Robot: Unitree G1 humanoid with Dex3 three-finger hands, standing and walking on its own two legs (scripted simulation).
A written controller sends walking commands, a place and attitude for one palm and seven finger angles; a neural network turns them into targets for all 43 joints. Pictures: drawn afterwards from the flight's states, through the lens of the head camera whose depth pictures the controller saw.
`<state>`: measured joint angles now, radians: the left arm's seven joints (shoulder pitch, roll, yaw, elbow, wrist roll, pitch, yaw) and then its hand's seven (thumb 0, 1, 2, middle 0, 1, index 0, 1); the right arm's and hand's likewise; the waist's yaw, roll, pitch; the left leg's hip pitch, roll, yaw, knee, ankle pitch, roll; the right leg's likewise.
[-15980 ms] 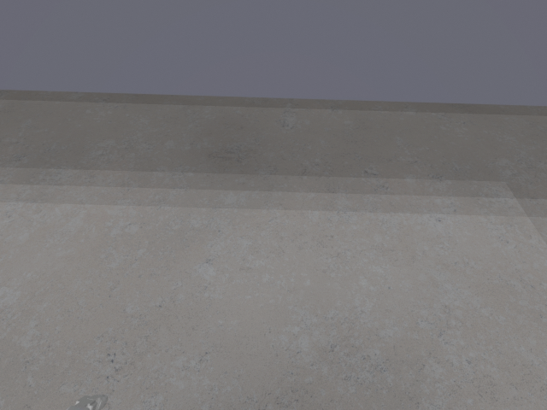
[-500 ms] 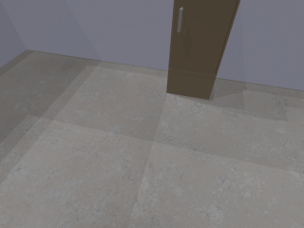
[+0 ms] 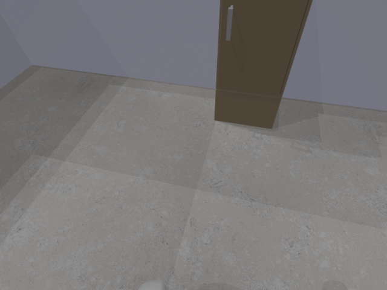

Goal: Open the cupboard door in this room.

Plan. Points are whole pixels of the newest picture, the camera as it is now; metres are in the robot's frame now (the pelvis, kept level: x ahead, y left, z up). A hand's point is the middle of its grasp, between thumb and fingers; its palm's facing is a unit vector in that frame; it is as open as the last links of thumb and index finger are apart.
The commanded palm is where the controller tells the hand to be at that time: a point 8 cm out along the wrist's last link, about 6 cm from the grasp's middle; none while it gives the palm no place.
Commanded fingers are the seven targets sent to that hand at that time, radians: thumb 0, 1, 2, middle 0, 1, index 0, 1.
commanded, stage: stand and wait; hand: left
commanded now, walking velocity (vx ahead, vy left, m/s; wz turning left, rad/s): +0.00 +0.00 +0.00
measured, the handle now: (230, 23) +1.32 -0.06 -0.03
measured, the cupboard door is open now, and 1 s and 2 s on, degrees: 0 0 0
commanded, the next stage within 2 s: turn or walk to find it in 0.74 s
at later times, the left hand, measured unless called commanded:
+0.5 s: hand (120, 282) +0.16 +0.21 -0.18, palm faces +0.02 -0.98 -0.18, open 7.4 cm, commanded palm none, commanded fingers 0.00 0.90 0.90 -0.20 -0.30 -0.20 -0.30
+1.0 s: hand (139, 269) +0.19 +0.17 -0.17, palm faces +0.05 -0.98 -0.18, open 7.4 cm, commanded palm none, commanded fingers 0.00 0.90 0.90 -0.20 -0.30 -0.20 -0.30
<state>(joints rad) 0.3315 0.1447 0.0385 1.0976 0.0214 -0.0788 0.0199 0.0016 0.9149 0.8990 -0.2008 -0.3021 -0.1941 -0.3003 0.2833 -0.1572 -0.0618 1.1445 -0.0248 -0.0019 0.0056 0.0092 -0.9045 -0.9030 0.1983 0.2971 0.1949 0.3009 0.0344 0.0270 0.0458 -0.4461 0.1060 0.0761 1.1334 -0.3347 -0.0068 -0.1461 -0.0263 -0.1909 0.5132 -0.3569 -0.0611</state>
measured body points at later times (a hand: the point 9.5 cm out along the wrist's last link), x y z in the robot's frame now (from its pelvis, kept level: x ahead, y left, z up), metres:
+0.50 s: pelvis +0.14 +0.04 +0.00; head +0.17 +0.05 +0.44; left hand +0.16 +0.26 -0.17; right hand +0.23 -0.18 -0.15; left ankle +0.22 +0.13 -0.74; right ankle +0.11 -0.10 -0.71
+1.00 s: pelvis +0.20 +0.00 +0.00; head +0.22 +0.00 +0.45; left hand +0.19 +0.22 -0.16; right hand +0.16 -0.21 -0.16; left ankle +0.22 +0.13 -0.74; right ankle +0.16 -0.10 -0.74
